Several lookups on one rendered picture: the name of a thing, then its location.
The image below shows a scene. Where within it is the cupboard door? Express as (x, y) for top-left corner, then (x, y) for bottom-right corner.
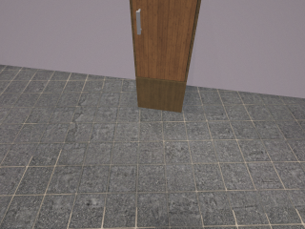
(132, 0), (197, 82)

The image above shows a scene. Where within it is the handle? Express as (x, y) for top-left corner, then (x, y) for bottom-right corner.
(135, 9), (142, 35)

